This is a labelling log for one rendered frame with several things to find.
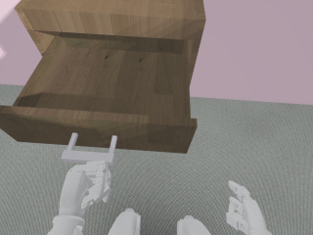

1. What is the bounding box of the robot left hand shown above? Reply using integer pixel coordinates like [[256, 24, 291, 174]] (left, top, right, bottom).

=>
[[59, 161, 112, 217]]

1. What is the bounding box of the robot right hand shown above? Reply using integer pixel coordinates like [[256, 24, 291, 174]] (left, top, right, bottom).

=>
[[226, 180, 267, 235]]

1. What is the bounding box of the cabinet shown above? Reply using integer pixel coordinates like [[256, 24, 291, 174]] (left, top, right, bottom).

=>
[[14, 0, 206, 87]]

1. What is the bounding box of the left robot thigh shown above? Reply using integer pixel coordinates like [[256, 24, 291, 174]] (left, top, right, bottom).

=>
[[108, 211, 141, 235]]

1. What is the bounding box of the left robot forearm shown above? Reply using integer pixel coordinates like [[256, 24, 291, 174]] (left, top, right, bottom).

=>
[[47, 214, 85, 235]]

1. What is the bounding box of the handle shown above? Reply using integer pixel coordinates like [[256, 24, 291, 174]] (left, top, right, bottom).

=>
[[61, 132, 117, 165]]

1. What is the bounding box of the drawer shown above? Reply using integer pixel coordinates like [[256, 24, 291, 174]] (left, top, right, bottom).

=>
[[0, 31, 198, 154]]

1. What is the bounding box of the robot thigh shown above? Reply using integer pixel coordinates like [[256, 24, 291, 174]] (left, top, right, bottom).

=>
[[176, 217, 211, 235], [108, 211, 141, 235]]

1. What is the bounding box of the right robot thigh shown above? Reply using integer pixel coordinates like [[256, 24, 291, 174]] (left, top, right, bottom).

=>
[[176, 217, 211, 235]]

